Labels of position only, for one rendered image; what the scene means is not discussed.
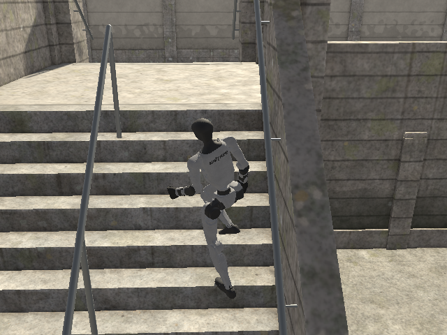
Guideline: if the right robot hand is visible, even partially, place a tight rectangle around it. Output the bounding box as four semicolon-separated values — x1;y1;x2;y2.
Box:
237;180;248;193

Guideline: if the left robot hand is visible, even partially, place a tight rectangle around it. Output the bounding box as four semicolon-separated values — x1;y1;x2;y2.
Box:
167;186;179;199

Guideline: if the robot right upper arm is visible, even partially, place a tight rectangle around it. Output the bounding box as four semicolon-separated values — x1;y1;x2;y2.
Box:
220;136;249;170

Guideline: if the left robot shin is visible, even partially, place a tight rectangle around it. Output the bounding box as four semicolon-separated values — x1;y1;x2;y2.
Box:
208;244;232;290

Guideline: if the left robot forearm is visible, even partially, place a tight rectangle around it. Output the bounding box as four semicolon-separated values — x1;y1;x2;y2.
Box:
175;186;195;196

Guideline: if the right robot forearm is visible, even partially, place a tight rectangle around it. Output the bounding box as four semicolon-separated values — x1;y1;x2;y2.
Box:
238;165;249;184

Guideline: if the robot left upper arm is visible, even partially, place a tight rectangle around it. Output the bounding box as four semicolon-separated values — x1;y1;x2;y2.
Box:
187;154;203;195

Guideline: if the humanoid robot torso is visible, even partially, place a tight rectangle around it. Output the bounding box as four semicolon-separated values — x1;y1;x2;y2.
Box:
197;138;237;210

